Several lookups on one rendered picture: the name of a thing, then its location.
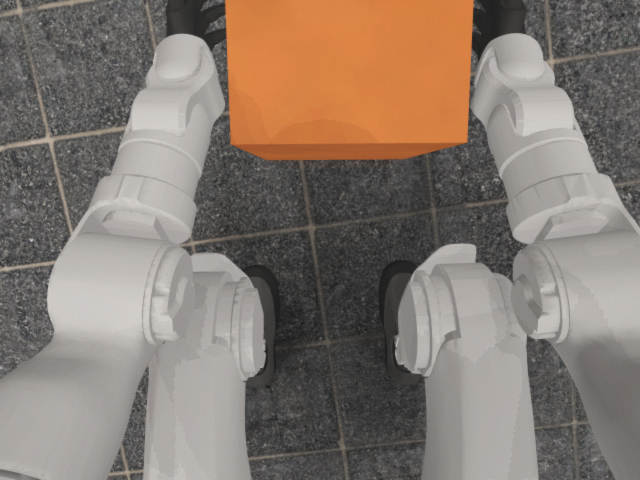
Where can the right robot forearm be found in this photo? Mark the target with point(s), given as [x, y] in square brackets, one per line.
[551, 182]

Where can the carton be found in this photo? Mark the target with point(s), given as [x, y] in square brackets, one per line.
[348, 79]

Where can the robot right thigh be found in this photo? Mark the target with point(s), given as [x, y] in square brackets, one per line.
[479, 417]

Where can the left robot forearm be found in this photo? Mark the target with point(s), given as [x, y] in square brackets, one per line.
[150, 192]

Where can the left robot shin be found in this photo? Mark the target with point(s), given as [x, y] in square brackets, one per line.
[215, 262]

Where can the left robot hand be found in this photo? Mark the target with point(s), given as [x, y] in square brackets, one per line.
[186, 17]

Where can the right robot upper arm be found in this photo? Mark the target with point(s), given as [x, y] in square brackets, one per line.
[582, 295]

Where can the right robot hand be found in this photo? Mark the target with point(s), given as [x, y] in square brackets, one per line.
[501, 17]

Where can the left robot upper arm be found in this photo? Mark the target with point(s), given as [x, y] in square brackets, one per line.
[113, 300]

